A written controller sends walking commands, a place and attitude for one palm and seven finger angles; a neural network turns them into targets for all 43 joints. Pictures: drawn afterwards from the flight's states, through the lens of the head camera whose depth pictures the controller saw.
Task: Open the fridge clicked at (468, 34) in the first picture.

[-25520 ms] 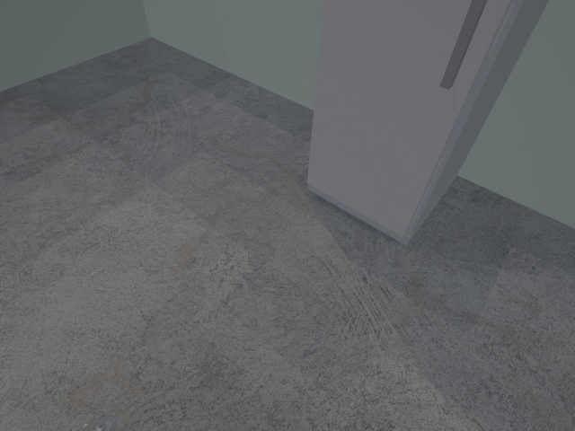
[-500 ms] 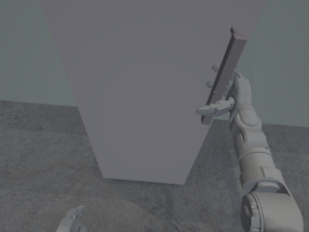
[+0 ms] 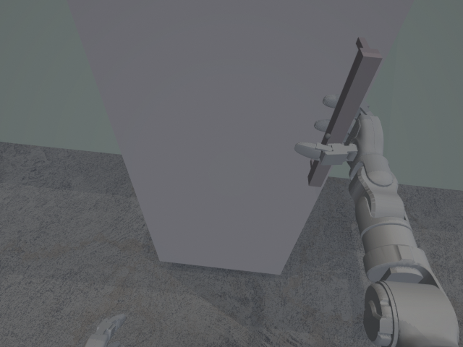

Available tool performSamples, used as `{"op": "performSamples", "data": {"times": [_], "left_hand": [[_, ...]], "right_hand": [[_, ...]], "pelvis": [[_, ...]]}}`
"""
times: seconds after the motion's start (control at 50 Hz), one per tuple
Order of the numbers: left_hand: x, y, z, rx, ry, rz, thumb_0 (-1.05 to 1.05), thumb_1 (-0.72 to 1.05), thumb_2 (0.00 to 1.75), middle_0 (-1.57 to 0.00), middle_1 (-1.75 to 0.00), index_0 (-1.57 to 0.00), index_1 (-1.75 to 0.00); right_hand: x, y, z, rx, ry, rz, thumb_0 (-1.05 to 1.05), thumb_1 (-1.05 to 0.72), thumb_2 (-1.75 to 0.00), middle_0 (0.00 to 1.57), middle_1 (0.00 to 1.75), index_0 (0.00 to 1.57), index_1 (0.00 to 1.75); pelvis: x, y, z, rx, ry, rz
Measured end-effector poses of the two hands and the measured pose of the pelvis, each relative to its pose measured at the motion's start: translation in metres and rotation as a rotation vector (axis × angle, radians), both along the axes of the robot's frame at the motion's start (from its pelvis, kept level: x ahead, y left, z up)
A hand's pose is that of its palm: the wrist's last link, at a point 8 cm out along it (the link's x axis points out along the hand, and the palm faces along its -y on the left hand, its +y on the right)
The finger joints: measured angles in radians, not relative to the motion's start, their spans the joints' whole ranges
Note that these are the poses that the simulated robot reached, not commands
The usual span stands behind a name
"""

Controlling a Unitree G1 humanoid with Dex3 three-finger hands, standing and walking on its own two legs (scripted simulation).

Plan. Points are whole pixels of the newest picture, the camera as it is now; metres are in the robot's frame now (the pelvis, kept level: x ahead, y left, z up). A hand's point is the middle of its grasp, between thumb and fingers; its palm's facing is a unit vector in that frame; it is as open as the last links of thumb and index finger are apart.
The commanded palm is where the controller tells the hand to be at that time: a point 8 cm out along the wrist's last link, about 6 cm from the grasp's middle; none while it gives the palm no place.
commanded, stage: grip the handle and tug to test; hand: right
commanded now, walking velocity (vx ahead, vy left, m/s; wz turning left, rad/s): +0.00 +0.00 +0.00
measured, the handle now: (334, 123) +0.49 -0.14 +0.15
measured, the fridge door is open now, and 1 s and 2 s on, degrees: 0 0 21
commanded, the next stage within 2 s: pull the door a little, standing still in 1.12 s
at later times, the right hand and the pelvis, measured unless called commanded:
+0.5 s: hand (327, 136) +0.44 -0.12 +0.16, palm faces +0.02 +1.00 +0.01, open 5.9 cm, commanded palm +0.40 -0.17 +0.16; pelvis +0.01 +0.00 +0.00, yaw +0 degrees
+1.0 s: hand (327, 136) +0.43 -0.12 +0.16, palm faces +0.02 +1.00 +0.01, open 5.9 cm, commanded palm +0.38 -0.17 +0.16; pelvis +0.02 +0.00 +0.00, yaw +1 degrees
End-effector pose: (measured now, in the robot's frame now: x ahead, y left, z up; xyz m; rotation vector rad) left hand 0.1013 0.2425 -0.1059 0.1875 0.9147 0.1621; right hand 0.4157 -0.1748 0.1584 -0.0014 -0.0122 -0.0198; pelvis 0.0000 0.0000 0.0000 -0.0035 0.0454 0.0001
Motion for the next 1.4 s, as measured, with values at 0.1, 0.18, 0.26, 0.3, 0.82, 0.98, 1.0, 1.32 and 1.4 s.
{"op": "performSamples", "data": {"times": [0.1, 0.18, 0.26, 0.3, 0.82, 0.98, 1.0, 1.32, 1.4], "left_hand": [[0.001, 0.001, 0.0, 0.003, 0.002, 0.001, 0.01, 0.9, 0.9, -0.2, -0.3, -0.2, -0.3], [0.004, 0.002, 0.0, 0.005, 0.001, 0.0, 0.01, 0.9, 0.9, -0.2, -0.3, -0.2, -0.3], [0.007, 0.001, 0.001, 0.003, -0.004, 0.0, 0.01, 0.9, 0.9, -0.2, -0.3, -0.2, -0.3], [0.009, 0.001, 0.002, 0.0, -0.008, -0.001, 0.01, 0.9, 0.9, -0.2, -0.3, -0.2, -0.3], [0.028, -0.004, 0.006, -0.004, -0.031, -0.017, 0.01, 0.9, 0.9, -0.2, -0.3, -0.2, -0.3], [0.029, -0.003, 0.008, -0.012, -0.044, 0.003, 0.01, 0.9, 0.9, -0.2, -0.3, -0.2, -0.3], [0.03, -0.003, 0.008, -0.014, -0.047, 0.006, 0.01, 0.9, 0.9, -0.2, -0.3, -0.2, -0.3], [0.069, -0.01, 0.017, -0.016, -0.099, -0.027, 0.01, 0.9, 0.9, -0.2, -0.3, -0.2, -0.3], [0.081, -0.016, 0.02, -0.018, -0.121, -0.061, 0.01, 0.9, 0.9, -0.2, -0.3, -0.2, -0.3]], "right_hand": [[0.002, -0.001, -0.002, 0.002, 0.004, 0.0, -0.01, -0.04, -0.53, 0.36, 1.27, 0.36, 1.28], [0.003, -0.001, -0.002, 0.0, 0.007, -0.002, -0.01, -0.22, -0.61, 0.38, 1.3, 0.38, 1.3], [0.003, -0.004, -0.001, 0.008, -0.003, -0.007, 0.0, -0.4, -0.69, 0.4, 1.33, 0.4, 1.33], [0.002, -0.006, 0.0, 0.004, -0.01, -0.007, 0.0, -0.5, -0.73, 0.41, 1.34, 0.41, 1.34], [-0.002, 0.001, 0.001, 0.01, -0.001, -0.004, 0.01, -0.66, -0.8, 0.38, 1.4, 0.39, 1.4], [-0.003, 0.001, 0.001, 0.013, 0.0, -0.002, 0.01, -0.67, -0.79, 0.37, 1.4, 0.38, 1.4], [-0.003, 0.001, 0.001, 0.013, 0.0, -0.002, 0.01, -0.67, -0.79, 0.36, 1.4, 0.37, 1.4], [-0.028, 0.004, 0.001, 0.012, -0.008, 0.004, 0.01, -0.66, -0.73, 0.38, 1.4, 0.38, 1.4], [-0.035, 0.006, 0.001, 0.013, -0.002, -0.007, 0.01, -0.66, -0.74, 0.39, 1.4, 0.39, 1.4]], "pelvis": [[0.001, 0.0, 0.0, 0.001, 0.002, -0.001], [0.003, 0.0, 0.0, 0.001, 0.005, -0.001], [0.005, 0.0, 0.0, 0.002, 0.006, 0.001], [0.006, 0.0, 0.0, 0.002, 0.005, 0.002], [0.01, 0.0, 0.001, 0.003, -0.007, 0.0], [0.014, -0.001, 0.002, 0.004, -0.008, 0.014], [0.015, -0.001, 0.002, 0.005, -0.009, 0.017], [0.029, -0.002, 0.003, 0.012, -0.032, 0.007], [0.028, -0.002, 0.002, 0.011, -0.036, -0.001]]}}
